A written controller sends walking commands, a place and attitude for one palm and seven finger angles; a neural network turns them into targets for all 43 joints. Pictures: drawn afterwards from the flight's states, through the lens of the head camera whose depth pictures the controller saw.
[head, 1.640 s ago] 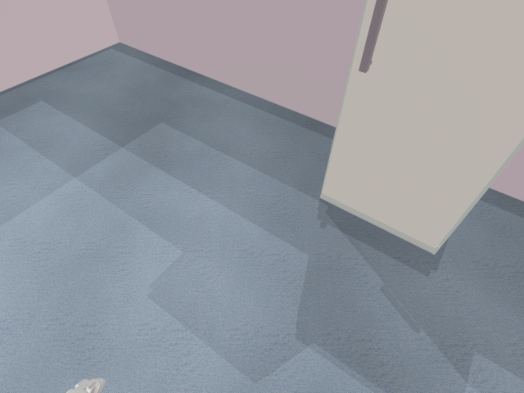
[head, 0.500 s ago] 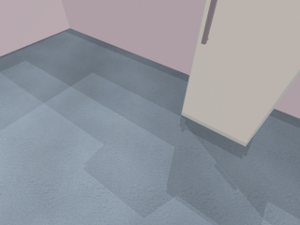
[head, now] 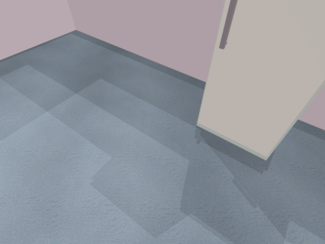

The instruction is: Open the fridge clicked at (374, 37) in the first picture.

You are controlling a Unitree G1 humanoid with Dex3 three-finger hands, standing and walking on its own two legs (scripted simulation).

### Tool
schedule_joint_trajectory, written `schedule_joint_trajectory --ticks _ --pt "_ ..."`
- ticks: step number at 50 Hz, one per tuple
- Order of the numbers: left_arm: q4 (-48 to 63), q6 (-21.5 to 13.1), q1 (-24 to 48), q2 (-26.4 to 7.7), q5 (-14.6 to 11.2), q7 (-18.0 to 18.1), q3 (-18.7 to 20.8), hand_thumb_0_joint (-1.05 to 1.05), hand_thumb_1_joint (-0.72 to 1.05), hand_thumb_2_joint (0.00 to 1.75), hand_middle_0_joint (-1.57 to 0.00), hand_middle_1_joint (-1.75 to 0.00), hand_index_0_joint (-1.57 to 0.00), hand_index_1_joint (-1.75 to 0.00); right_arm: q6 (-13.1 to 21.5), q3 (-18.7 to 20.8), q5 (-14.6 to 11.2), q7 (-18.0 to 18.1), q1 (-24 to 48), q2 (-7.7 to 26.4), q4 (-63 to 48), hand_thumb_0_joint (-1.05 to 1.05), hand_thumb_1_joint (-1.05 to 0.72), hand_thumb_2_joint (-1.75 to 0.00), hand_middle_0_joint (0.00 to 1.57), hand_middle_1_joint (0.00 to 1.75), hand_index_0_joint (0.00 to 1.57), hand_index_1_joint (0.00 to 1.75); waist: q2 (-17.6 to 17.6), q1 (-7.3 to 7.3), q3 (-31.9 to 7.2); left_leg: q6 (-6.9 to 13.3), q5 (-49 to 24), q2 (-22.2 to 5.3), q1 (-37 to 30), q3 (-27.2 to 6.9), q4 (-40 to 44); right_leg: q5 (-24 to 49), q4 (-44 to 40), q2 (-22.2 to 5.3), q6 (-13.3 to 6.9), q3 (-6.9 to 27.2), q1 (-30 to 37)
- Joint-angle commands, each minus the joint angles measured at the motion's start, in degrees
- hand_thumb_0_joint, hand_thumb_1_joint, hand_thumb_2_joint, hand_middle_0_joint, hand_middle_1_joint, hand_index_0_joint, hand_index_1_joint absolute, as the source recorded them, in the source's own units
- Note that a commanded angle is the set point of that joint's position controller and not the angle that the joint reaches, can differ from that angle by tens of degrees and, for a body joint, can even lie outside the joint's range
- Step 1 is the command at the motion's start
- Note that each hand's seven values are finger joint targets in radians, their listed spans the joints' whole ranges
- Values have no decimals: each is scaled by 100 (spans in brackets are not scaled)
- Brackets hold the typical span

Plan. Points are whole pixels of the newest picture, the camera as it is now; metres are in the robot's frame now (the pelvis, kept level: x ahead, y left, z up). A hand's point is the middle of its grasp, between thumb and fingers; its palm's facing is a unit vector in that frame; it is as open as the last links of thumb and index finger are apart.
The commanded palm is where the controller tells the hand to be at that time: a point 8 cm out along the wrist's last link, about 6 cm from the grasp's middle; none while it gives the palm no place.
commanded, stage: walk to a spot facing it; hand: left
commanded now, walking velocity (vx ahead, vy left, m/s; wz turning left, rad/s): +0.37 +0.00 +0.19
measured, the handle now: (232, 11) +1.07 -0.26 +0.15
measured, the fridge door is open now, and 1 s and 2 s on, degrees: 0 0 0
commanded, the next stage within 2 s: turn to face it in 0.58 s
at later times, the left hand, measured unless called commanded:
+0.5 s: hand (101, 221) +0.22 +0.20 -0.18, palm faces -0.01 -0.99 -0.17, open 7.3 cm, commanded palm none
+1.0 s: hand (105, 188) +0.33 +0.22 -0.20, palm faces +0.06 -0.99 -0.16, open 7.3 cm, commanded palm none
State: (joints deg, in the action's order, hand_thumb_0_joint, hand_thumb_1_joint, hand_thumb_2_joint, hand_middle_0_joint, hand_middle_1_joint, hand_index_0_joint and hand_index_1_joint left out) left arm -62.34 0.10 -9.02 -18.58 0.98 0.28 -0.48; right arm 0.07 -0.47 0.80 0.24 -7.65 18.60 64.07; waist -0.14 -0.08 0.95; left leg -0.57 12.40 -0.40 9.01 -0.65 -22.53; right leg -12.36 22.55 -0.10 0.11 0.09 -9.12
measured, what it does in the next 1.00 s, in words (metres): walks ahead: right foot, then left foot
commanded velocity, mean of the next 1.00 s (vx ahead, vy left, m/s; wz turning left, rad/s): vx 0.22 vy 0.00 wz -0.13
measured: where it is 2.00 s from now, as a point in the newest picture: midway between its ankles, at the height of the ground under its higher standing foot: (158, 224)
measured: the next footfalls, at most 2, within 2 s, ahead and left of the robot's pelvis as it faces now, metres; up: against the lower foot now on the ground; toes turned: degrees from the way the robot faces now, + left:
right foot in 0.58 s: +0.34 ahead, -0.10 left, +0.00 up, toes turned -5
left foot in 0.88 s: +0.40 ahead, +0.14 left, +0.00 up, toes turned +11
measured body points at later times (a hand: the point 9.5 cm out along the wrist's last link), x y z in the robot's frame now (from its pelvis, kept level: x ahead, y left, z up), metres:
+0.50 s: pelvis +0.15 +0.02 -0.01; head +0.19 +0.03 +0.44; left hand +0.22 +0.26 -0.17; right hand +0.00 -0.17 -0.14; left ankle +0.00 +0.12 -0.74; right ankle +0.27 -0.11 -0.71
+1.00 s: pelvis +0.33 +0.04 -0.01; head +0.35 +0.06 +0.44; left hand +0.33 +0.27 -0.18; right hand +0.44 -0.19 -0.14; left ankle +0.36 +0.13 -0.74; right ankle +0.29 -0.09 -0.69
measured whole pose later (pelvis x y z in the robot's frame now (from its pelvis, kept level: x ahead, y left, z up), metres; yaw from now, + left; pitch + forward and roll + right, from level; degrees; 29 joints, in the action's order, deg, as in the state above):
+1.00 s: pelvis +0.33 +0.04 -0.01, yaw -2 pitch +0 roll -2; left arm -60.9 2.2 -17.0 -11.2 1.3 -0.2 3.8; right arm 3.2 0.8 1.7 1.6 -7.5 7.9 55.7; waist -2.1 -1.9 2.3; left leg 1.4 16.5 -6.4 17.0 11.5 -34.1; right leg -29.2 57.5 -1.6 1.1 -3.8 -22.4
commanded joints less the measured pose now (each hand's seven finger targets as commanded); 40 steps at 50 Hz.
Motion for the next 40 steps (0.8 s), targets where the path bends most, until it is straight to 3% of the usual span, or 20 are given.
schedule_joint_trajectory --ticks 1,4,7,8,9,10,11,13,16,22,24,26,27,28,29,30,32,34,36,40 --pt "160 15 -591 -749 21 -16 220 0 90 90 -20 -30 -20 -30 -3 102 78 -33 -279 367 -287 0 -90 -90 20 30 20 30 -677 -142 479 89 1503 -123 1060 -37 -428 -2571 -942 -960 -377 1211 -168" --pt "258 -62 -874 -826 14 -6 344 0 90 90 -20 -30 -20 -30 66 162 63 -42 -510 204 -431 0 -90 -90 20 30 20 30 -880 -115 489 123 1243 -150 1342 242 -1272 -2709 -1142 -1470 -766 1653 -64" --pt "370 -113 -695 -552 2 -15 371 0 90 90 -20 -30 -20 -30 173 201 34 -50 -1109 37 -335 0 -90 -90 20 30 20 30 -436 191 561 201 954 -272 313 311 -528 -2007 -446 -1167 -666 837 -819" --pt "415 -108 -595 -351 5 -38 350 0 90 90 -20 -30 -20 -30 203 246 37 -45 -1493 132 -222 0 -90 -90 20 30 20 30 266 340 592 322 1148 -466 -196 -217 -39 -1818 300 -722 -471 354 -1315" --pt "547 -106 -458 -28 7 -60 298 0 90 90 -20 -30 -20 -30 249 346 81 -23 -2045 441 -43 0 -90 -90 20 30 20 30 1497 523 672 701 1507 -1362 -652 -1579 762 -1615 1867 -112 -170 -464 -2109" --pt "811 -178 61 93 37 -36 244 0 90 90 -20 -30 -20 -30 301 399 99 65 -2656 530 92 0 -90 -90 20 30 20 30 1808 741 940 1163 811 -1991 -1103 -2795 1327 -2002 3095 64 -78 -509 -3146" --pt "910 -240 271 66 42 -37 284 0 90 90 -20 -30 -20 -30 314 350 73 126 -2719 372 133 0 -90 -90 20 30 20 30 1078 661 1097 1478 -149 -2220 -1252 -2870 1170 -1827 3753 -282 -134 -105 -3593" --pt "808 -315 200 143 31 -117 304 0 90 90 -20 -30 -20 -30 424 302 47 156 -2501 61 38 0 -90 -90 20 30 20 30 401 463 705 1430 -1608 -1982 -1482 -2079 896 -1390 3959 -581 -77 -26 -3521" --pt "716 -222 17 424 22 -168 301 0 90 90 -20 -30 -20 -30 505 295 24 197 -2335 -138 70 0 -90 -90 20 30 20 30 698 246 537 1197 -1684 -1530 -1204 -1081 1041 -737 3620 -663 41 -244 -3106" --pt "879 -207 595 706 -5 -203 311 0 90 90 -20 -30 -20 -30 500 318 56 214 -2493 -316 288 0 -90 -90 20 30 20 30 794 292 826 964 -1987 -1288 -618 -335 1155 3 1819 -424 -70 -739 -2060" --pt "834 -226 439 648 5 -181 345 0 90 90 -20 -30 -20 -30 486 341 49 218 -2454 -270 329 0 -90 -90 20 30 20 30 676 157 708 931 -2824 -1318 -606 -275 843 37 1573 -250 -197 -796 -1501" --pt "573 -276 -491 476 24 -138 417 0 90 90 -20 -30 -20 -30 465 375 13 222 -2311 -167 340 0 -90 -90 20 30 20 30 542 -289 236 759 -3793 -1209 -645 -36 -297 215 1101 -59 -308 -893 -373" --pt "331 -338 -1315 240 54 -104 498 0 90 90 -20 -30 -20 -30 463 381 -15 197 -2272 -193 309 0 -90 -90 20 30 20 30 335 -634 -170 563 -3455 -986 -105 99 -1387 453 848 -123 -377 -760 846" --pt "153 -425 -2084 -305 108 -11 631 0 90 90 -20 -30 -20 -30 464 338 -72 120 -2417 -434 169 0 -90 -90 20 30 20 30 -619 -870 -825 358 -1657 -504 1210 359 -3108 395 562 -1410 -798 673 2250" --pt "37 -412 -2454 -793 42 49 730 0 90 90 -20 -30 -20 -30 467 310 -109 134 -2525 -735 9 0 -90 -90 20 30 20 30 -1379 -724 -1250 237 1935 99 2251 321 -5102 662 -264 -2960 -1418 2950 2534" --pt "121 -366 -2016 -672 -29 50 707 0 90 90 -20 -30 -20 -30 410 368 -103 113 -2086 -643 -56 0 -90 -90 20 30 20 30 -780 -719 -821 347 1846 -249 2332 -58 -5585 -522 -654 -2843 -1499 2744 1625" --pt "354 -364 -998 -68 14 86 535 0 90 90 -20 -30 -20 -30 301 387 14 35 -1573 -785 -218 0 -90 -90 20 30 20 30 -489 -289 222 325 1089 -687 2523 -134 -5561 -1483 -1007 -2473 -1142 1857 -94" --pt "464 -380 -524 312 65 125 402 0 90 90 -20 -30 -20 -30 143 363 67 7 -1807 -948 -151 0 -90 -90 20 30 20 30 -353 113 356 176 889 -812 1950 -6 -4825 -703 -1088 -2109 -839 625 -1028" --pt "490 -358 -392 379 69 127 343 0 90 90 -20 -30 -20 -30 63 316 54 8 -1913 -1051 -185 0 -90 -90 20 30 20 30 -662 328 361 20 891 -820 1359 295 -3698 219 -1002 -1767 -816 -1 -1587" --pt "480 -271 -539 182 35 87 410 0 90 90 -20 -30 -20 -30 158 257 55 12 -1682 -1031 -346 0 -90 -90 20 30 20 30 -709 237 115 -162 231 -438 595 870 -1864 889 -441 -1236 -842 -40 -1332"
